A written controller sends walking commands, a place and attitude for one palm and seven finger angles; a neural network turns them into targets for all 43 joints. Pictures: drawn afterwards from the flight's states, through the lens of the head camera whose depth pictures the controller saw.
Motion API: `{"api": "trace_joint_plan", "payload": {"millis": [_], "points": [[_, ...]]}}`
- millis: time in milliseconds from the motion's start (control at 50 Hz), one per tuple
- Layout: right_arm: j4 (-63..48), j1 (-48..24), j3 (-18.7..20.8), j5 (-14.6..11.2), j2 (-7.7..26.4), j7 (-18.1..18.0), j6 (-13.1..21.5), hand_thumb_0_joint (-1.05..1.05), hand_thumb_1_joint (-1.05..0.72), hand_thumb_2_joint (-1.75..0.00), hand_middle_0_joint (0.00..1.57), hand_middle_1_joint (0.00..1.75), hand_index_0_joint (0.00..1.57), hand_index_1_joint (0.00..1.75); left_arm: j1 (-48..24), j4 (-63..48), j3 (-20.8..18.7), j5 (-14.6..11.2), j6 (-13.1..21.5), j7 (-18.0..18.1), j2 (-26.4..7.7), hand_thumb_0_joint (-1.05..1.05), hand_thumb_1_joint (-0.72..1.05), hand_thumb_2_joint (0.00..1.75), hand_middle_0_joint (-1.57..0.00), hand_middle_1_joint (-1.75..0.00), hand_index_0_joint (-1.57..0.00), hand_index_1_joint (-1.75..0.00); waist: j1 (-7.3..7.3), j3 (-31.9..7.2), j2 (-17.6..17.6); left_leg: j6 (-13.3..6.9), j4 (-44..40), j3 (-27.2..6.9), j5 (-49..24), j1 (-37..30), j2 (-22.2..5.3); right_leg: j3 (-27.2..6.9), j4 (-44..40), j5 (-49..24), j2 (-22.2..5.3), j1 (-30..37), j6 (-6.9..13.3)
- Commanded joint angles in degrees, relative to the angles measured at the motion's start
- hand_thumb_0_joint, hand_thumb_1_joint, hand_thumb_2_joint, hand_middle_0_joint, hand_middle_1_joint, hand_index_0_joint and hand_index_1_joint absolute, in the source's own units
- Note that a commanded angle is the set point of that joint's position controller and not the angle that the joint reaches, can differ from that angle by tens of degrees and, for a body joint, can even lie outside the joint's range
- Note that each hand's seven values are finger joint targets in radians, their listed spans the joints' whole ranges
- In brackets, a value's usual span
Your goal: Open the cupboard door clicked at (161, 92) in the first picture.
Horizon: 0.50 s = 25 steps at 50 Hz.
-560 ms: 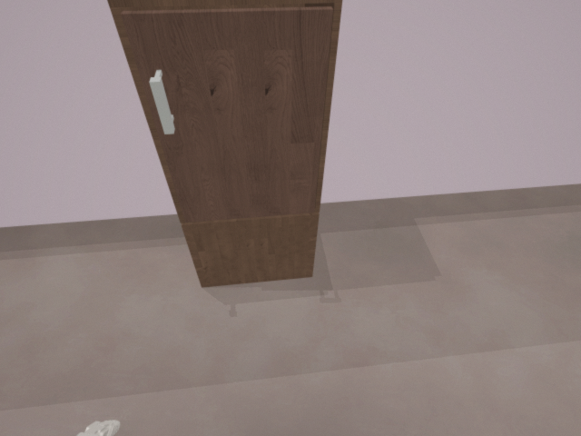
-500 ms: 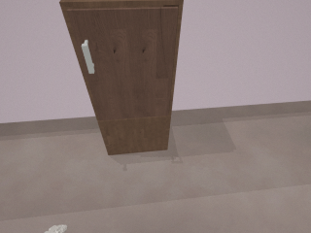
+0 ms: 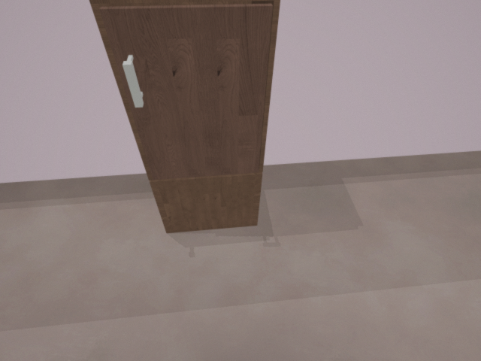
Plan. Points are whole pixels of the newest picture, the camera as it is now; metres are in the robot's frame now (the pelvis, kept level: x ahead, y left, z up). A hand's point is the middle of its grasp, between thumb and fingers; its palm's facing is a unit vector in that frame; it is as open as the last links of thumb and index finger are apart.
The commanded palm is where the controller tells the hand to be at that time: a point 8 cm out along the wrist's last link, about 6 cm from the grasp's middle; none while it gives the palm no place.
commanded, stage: stand and wait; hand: left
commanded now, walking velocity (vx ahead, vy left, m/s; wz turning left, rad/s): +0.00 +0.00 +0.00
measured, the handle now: (134, 81) +0.76 +0.34 +0.07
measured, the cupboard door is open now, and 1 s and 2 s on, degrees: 0 0 0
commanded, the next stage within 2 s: look at it before walking up in 0.26 s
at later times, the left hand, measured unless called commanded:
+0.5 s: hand out of the picture +0.08 +0.24 -0.15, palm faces -0.04 -0.94 -0.33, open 7.4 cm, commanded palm none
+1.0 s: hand out of the picture +0.09 +0.24 -0.15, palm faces -0.04 -0.94 -0.33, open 7.4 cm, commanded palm none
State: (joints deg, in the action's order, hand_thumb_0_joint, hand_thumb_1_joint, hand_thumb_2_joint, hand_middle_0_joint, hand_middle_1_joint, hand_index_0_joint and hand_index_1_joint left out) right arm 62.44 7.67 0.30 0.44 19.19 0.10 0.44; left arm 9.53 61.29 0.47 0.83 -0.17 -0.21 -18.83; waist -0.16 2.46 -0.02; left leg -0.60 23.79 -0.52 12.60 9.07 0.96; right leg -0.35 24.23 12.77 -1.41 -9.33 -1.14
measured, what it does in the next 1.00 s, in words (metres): stands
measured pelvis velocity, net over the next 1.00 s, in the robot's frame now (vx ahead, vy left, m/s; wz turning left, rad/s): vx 0.02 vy -0.01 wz -0.01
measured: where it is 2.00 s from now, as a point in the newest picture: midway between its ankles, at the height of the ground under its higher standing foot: outside the picture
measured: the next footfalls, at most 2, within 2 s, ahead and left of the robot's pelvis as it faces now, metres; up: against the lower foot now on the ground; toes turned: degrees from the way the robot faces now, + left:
none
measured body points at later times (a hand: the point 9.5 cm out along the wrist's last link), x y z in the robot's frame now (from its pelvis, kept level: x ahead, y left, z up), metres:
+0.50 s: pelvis +0.00 -0.01 +0.00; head +0.01 -0.01 +0.45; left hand +0.08 +0.29 -0.13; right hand +0.08 -0.30 -0.13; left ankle +0.00 +0.11 -0.74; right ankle +0.01 -0.13 -0.74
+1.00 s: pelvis +0.02 -0.01 +0.00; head +0.02 -0.01 +0.45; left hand +0.10 +0.29 -0.13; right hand +0.10 -0.30 -0.13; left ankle +0.00 +0.11 -0.74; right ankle +0.01 -0.13 -0.74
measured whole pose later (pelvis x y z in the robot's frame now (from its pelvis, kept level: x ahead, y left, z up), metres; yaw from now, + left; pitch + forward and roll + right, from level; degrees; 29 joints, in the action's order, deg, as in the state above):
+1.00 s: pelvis +0.02 -0.01 +0.00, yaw -1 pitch -2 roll +0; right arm 64.0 5.7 0.0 0.3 19.3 -0.2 0.9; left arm 7.6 62.4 0.4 0.8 0.5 -0.1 -19.1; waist -0.2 2.0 -0.1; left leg 0.1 20.3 -0.2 12.2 6.5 0.1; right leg -0.6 21.2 12.4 -0.6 -7.2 -0.5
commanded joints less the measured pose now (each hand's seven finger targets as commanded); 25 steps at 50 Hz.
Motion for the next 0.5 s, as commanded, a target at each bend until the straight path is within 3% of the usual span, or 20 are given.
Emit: {"api": "trace_joint_plan", "payload": {"millis": [0, 140, 280, 480], "points": [[-3.5, -3.4, 2.0, 0.1, 11.3, -0.8, 1.5, 0.0, -0.9, -0.9, 0.2, 0.3, 0.2, 0.3, -3.2, -3.5, -2.5, -0.2, 1.6, 0.9, -11.7, 0.0, 0.9, 0.9, -0.2, -0.3, -0.2, -0.3, 0.1, -3.9, 0.2, -1.2, -5.1, -5.6, -5.1, 0.2, -6.8, -5.2, -4.7, -4.5, -5.4, 0.6, 2.5], [-2.5, -3.0, 1.8, 0.0, 11.4, -0.8, 1.5, 0.0, -0.9, -0.9, 0.2, 0.3, 0.2, 0.3, -3.5, -2.8, -2.5, -0.2, 1.7, 0.9, -12.0, 0.0, 0.9, 0.9, -0.2, -0.3, -0.2, -0.3, 0.02, -3.7, 1.1, -1.2, -5.4, -5.6, -6.4, 0.0, -7.1, -5.2, -5.1, -5.6, -5.7, 1.0, 2.6], [-2.1, -3.2, 1.8, 0.1, 11.5, -0.7, 1.4, 0.0, -0.9, -0.9, 0.2, 0.3, 0.2, 0.3, -3.8, -2.7, -2.5, -0.1, 1.6, 0.9, -11.9, 0.0, 0.9, 0.9, -0.2, -0.3, -0.2, -0.3, 0.05, -2.4, 0.3, -1.0, -6.5, -5.8, -3.7, 0.3, -6.9, -5.8, -6.1, -2.2, -5.3, -0.3, 2.5], [-2.1, -3.4, 1.8, 0.1, 11.6, -0.8, 1.6, 0.0, -0.9, -0.9, 0.2, 0.3, 0.2, 0.3, -4.2, -2.8, -2.5, -0.1, 1.7, 0.8, -11.9, 0.0, 0.9, 0.9, -0.2, -0.3, -0.2, -0.3, 0.02, -3.4, 0.9, -1.0, -6.3, -5.6, -6.1, -0.7, -7.3, -5.5, -5.9, -5.0, -5.3, 0.3, 2.4]]}}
